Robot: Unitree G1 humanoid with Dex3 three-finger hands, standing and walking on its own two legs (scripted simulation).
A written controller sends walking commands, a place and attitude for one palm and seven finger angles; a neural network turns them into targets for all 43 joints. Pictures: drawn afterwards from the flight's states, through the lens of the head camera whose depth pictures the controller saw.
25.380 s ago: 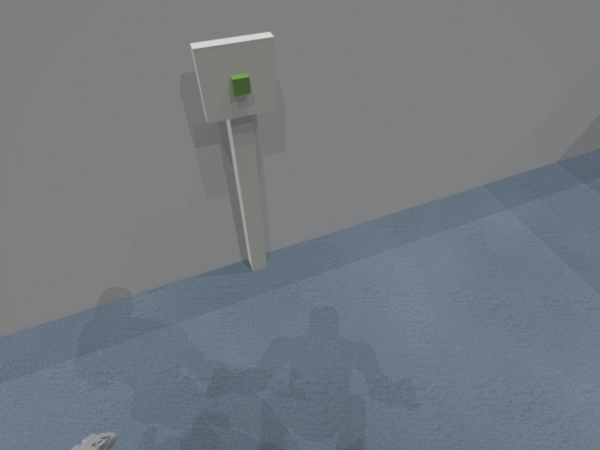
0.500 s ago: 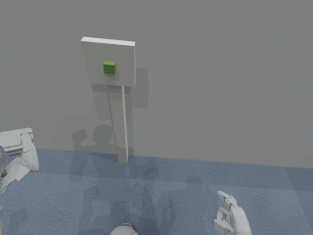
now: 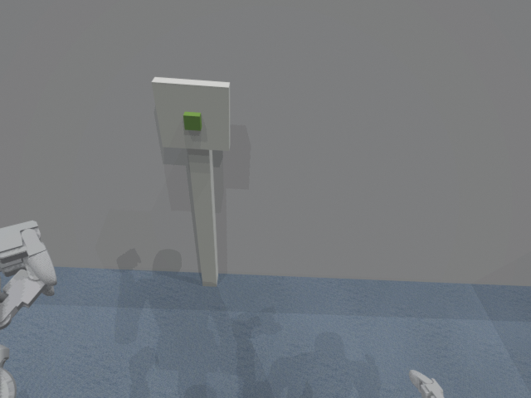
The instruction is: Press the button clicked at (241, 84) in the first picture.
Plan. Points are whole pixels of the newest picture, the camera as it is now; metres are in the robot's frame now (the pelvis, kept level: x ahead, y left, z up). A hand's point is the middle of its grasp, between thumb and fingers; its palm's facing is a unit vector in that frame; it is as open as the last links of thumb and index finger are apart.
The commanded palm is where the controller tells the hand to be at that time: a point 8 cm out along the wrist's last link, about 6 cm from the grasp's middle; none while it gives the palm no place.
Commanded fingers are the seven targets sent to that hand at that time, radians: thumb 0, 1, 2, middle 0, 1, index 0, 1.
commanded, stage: stop stepping back and stand still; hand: left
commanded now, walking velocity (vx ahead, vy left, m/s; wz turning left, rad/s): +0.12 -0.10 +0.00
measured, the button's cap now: (193, 120) +0.73 +0.22 +0.06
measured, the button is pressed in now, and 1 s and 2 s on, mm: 0 0 0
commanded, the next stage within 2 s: let the arm hang, fingers relaxed in 0.26 s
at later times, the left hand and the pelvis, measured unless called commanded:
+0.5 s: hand (96, 367) +0.18 +0.25 -0.03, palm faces +0.18 -0.90 -0.40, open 3.0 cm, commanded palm none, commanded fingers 0.00 0.90 0.90 -1.01 -1.18 -1.01 -1.18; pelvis -0.01 +0.01 +0.00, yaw +3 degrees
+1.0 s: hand out of the picture -0.08 +0.23 -0.15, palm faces +0.07 -0.97 -0.25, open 6.1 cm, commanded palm none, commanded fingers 0.00 0.90 0.90 -0.20 -0.30 -0.20 -0.30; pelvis -0.02 +0.03 +0.02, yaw +2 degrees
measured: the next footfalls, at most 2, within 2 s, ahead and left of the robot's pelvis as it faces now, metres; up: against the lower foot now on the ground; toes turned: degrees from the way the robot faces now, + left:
left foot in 0.40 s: +0.06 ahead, +0.13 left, +0.00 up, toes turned +5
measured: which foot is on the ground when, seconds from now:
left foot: down 0.00-0.14, up 0.16-0.38, down 0.40-1.00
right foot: down 0.00-1.00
